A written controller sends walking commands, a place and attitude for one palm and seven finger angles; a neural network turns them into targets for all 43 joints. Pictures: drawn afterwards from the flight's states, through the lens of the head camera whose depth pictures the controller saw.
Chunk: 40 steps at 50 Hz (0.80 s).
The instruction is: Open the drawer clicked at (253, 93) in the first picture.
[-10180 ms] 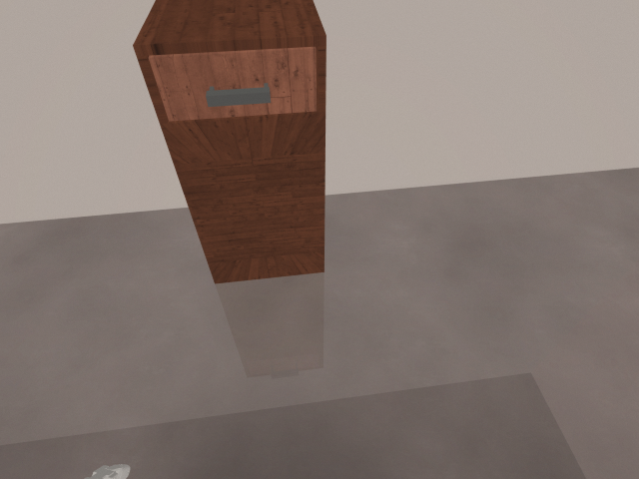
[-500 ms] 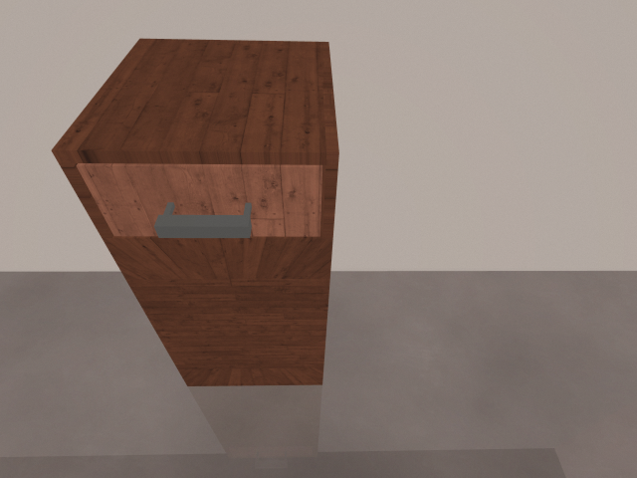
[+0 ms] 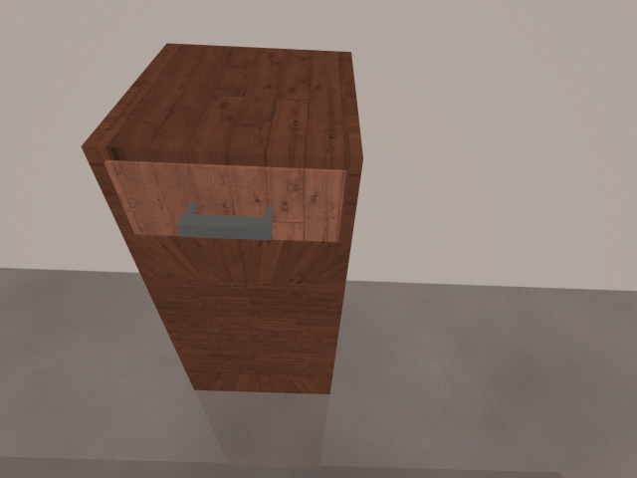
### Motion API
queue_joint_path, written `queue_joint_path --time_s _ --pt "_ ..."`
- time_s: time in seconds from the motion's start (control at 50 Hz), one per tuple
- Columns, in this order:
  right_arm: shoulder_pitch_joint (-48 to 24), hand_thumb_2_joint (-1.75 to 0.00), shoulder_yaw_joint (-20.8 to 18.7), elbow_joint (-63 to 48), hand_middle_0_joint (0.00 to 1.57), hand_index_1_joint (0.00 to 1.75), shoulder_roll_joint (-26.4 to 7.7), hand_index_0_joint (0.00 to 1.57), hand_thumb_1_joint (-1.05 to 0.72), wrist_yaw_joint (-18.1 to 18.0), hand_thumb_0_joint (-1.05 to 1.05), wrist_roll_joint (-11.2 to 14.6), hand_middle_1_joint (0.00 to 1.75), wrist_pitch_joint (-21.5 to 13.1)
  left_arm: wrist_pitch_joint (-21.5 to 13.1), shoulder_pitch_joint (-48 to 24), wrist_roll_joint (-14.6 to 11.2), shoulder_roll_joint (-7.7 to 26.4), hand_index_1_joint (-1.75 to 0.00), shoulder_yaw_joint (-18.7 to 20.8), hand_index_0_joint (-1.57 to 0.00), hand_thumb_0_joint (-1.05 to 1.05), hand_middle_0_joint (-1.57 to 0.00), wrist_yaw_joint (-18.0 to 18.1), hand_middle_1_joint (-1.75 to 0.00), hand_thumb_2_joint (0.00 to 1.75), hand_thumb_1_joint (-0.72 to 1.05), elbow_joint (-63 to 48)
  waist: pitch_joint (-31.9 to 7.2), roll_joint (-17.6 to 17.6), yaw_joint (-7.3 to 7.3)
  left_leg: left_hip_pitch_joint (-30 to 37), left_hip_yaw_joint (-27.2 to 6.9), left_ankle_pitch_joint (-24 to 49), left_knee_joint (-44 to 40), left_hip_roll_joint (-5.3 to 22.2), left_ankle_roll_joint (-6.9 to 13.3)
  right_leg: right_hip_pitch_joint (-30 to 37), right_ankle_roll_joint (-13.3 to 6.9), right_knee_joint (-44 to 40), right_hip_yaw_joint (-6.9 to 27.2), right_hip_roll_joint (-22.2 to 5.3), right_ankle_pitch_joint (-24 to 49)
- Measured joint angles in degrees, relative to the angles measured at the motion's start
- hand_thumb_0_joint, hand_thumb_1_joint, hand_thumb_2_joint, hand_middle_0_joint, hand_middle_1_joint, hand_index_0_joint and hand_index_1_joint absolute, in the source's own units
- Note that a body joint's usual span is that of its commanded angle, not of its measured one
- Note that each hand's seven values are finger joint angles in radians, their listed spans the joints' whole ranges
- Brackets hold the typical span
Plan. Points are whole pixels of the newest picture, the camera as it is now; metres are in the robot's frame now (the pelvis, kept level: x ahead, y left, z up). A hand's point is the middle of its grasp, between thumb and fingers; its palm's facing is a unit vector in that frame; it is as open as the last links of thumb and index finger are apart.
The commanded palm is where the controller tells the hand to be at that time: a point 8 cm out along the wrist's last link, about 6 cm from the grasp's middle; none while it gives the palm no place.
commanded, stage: look again from close up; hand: left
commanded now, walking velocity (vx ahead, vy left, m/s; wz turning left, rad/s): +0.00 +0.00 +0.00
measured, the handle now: (228, 217) +0.51 +0.18 +0.03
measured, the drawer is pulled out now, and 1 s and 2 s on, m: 0.00 0.00 0.00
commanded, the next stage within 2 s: raise the hand with hooked fingers in 0.06 s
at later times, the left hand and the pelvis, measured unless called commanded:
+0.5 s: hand (174, 427) +0.19 +0.19 -0.04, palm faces +0.03 -0.26 -0.97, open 8.1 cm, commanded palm +0.14 +0.22 -0.01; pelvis -0.02 +0.00 -0.03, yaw +1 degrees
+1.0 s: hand (158, 374) +0.23 +0.21 +0.02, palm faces +0.02 -0.11 -0.99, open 11.0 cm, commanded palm +0.21 +0.22 +0.08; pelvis +0.03 -0.02 -0.02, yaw +2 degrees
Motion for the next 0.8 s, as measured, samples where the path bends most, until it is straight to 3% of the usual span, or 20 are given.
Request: queue_joint_path --time_s 0.18,0.2,0.22,0.28,0.32,0.36,0.4,0.44,0.5,0.56,0.62,0.66,0.72,0.8 --pt "-1.1 -0.89 0.3 -0.2 0.2 0.3 -0.2 0.2 -0.92 0.2 0.01 0.2 0.3 0.1 0.1 0.5 0.3 0.0 -0.3 -0.5 -0.2 0.0 -0.2 0.0 -0.3 0.9 0.91 0.3 0.6 -0.7 0.44 0.3 0.1 1.4 -2.1 -0.3 0.4 0.5 0.5 -2.6 0.1 -0.1 1.8" --pt "-0.1 -0.89 0.5 -2.9 0.2 0.3 -0.5 0.2 -0.92 -0.1 0.01 1.2 0.3 -0.2 4.5 3.0 2.2 0.5 -0.3 -1.5 -0.2 0.01 -0.2 0.4 -0.3 0.9 0.91 -8.5 1.1 -0.7 0.64 -0.2 0.3 1.2 -1.5 -0.2 0.4 -0.1 0.3 -1.9 0.2 -0.1 1.6" --pt "1.4 -0.89 0.9 -5.6 0.2 0.3 -0.7 0.2 -0.92 -0.9 0.01 2.0 0.3 -2.7 7.3 6.3 4.5 1.8 -0.3 -2.4 -0.2 0.02 -0.2 1.9 -0.31 0.9 0.92 -19.3 1.2 -0.9 1.25 -0.6 0.7 1.1 -1.2 -0.4 0.4 -1.6 -0.6 0.7 0.7 -0.3 0.4" --pt "3.8 -0.89 0.6 -11.4 0.21 0.3 -1.2 0.2 -0.92 -2.9 0.02 3.8 0.3 -11.0 7.9 12.0 9.4 6.1 -0.31 -4.2 -0.21 0.04 -0.21 8.2 -0.32 0.89 0.93 -43.9 -1.0 -0.5 1.08 -3.1 0.8 1.1 -0.3 -1.9 0.2 -7.4 -2.0 8.9 2.2 -0.2 -3.5" --pt "3.0 -0.89 0.4 -15.1 0.21 0.3 -2.3 0.2 -0.91 -3.3 0.02 3.1 0.3 -13.6 7.2 10.6 16.6 8.4 -0.33 -5.2 -0.21 0.04 -0.21 11.9 -0.33 0.88 0.9 -53.0 -1.9 0.5 -0.17 -6.1 0.0 0.5 2.5 -3.2 0.4 -9.9 -2.6 9.0 3.4 0.5 -4.5" --pt "1.0 -0.89 -0.2 -18.5 0.21 0.3 -4.1 0.2 -0.91 -2.9 0.01 1.6 0.3 -13.5 6.0 6.1 26.7 9.0 -0.34 -6.0 -0.21 0.03 -0.21 15.4 -0.35 0.87 0.87 -55.8 -3.1 2.7 -1.06 -9.7 -1.0 -0.7 6.4 -3.8 0.7 -13.0 -3.0 12.0 4.4 1.3 -3.1" --pt "-1.9 -0.89 -0.9 -21.0 0.21 0.3 -5.4 0.2 -0.91 -1.9 0.01 0.1 0.3 -10.9 4.5 1.9 37.4 8.3 -0.37 -6.2 -0.21 0.02 -0.21 18.8 -0.37 0.86 0.83 -55.2 -5.1 4.4 -0.57 -13.2 -1.0 -2.2 9.7 -3.6 0.3 -16.3 -2.3 14.9 5.5 2.3 -4.6" --pt "-5.0 -0.89 -1.5 -23.5 0.21 0.3 -5.7 0.2 -0.91 -0.4 0.01 -0.6 0.3 -7.3 3.0 -0.5 46.2 7.0 -0.39 -6.4 -0.21 0.02 -0.21 21.0 -0.4 0.84 0.78 -54.1 -6.4 4.6 0.6 -15.6 -0.4 -2.9 11.9 -3.3 0.4 -19.2 -2.2 17.1 7.0 3.2 -4.4" --pt "-8.3 -0.89 -2.0 -27.1 0.2 0.3 -5.4 0.2 -0.91 1.2 0.02 -0.6 0.3 -1.2 1.5 -0.5 54.9 5.0 -0.43 -7.9 -0.21 0.01 -0.21 21.4 -0.43 0.82 0.71 -53.3 -7.3 3.2 2.56 -17.3 0.6 -3.8 13.5 -2.7 0.6 -21.5 -2.2 19.3 8.1 3.9 -5.4" --pt "-10.2 -0.89 -2.1 -30.1 0.2 0.3 -4.9 0.2 -0.91 1.8 0.01 -0.8 0.3 3.4 0.2 2.1 60.1 5.1 -0.47 -9.1 -0.22 0.01 -0.22 21.3 -0.48 0.79 0.64 -54.0 -6.9 1.6 4.43 -17.8 0.2 -4.4 14.4 -2.2 0.4 -21.7 -2.6 19.7 7.6 4.4 -5.9" --pt "-11.3 -0.89 -2.1 -32.2 0.2 0.3 -4.5 0.2 -0.91 2.0 0.01 -1.8 0.3 6.0 -0.5 4.3 62.7 7.5 -0.52 -8.7 -0.24 0.0 -0.24 22.0 -0.52 0.76 0.56 -55.9 -6.1 1.0 6.01 -18.3 -1.2 -5.4 15.9 -1.5 -0.3 -21.3 -3.3 19.7 6.3 5.1 -6.4" --pt "-12.2 -0.89 -1.9 -32.6 0.2 0.3 -4.2 0.2 -0.91 1.9 0.01 -2.5 0.3 6.8 -0.8 4.6 62.9 9.8 -0.55 -7.5 -0.25 0.0 -0.25 22.3 -0.55 0.74 0.51 -57.3 -5.6 1.2 6.66 -18.5 -2.2 -6.2 17.0 -1.2 -0.7 -20.8 -3.7 19.8 5.2 5.4 -6.9" --pt "-13.4 -0.89 -1.3 -32.0 0.2 0.3 -3.7 0.2 -0.91 1.7 0.01 -2.7 0.3 7.3 -0.9 3.1 60.9 12.4 -0.59 -4.8 -0.26 0.0 -0.26 21.9 -0.6 0.71 0.43 -58.7 -5.0 2.0 6.88 -17.9 -3.7 -7.0 17.8 -1.1 -1.0 -19.3 -4.2 19.4 3.8 5.6 -7.5" --pt "-14.0 -0.89 -0.4 -30.8 0.2 0.3 -3.0 0.2 -0.91 1.6 0.01 -2.2 0.3 7.6 0.8 0.0 57.2 13.0 -0.65 -3.0 -0.26 0.0 -0.26 18.7 -0.66 0.67 0.34 -60.1 -4.8 3.4 6.45 -15.9 -4.6 -7.0 16.4 -1.3 -1.3 -16.9 -4.3 17.3 3.1 5.6 -7.4"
